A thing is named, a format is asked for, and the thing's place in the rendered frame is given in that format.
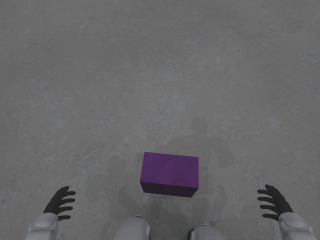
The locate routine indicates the left robot thigh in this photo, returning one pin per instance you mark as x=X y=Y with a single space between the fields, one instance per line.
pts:
x=134 y=228

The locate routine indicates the left robot forearm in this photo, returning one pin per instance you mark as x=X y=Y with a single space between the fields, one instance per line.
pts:
x=44 y=227

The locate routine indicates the right robot forearm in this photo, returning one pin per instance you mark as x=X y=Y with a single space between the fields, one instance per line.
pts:
x=293 y=227

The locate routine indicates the robot right hand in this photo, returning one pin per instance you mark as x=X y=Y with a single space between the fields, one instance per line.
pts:
x=281 y=205

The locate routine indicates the robot left hand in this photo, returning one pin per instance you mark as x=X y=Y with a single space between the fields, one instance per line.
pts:
x=56 y=201

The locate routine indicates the carton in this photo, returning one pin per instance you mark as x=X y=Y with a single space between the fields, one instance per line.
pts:
x=169 y=174

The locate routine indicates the robot thigh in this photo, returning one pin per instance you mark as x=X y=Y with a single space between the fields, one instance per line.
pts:
x=206 y=233
x=134 y=228

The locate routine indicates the right robot thigh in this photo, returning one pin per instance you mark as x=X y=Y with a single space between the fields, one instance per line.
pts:
x=206 y=233

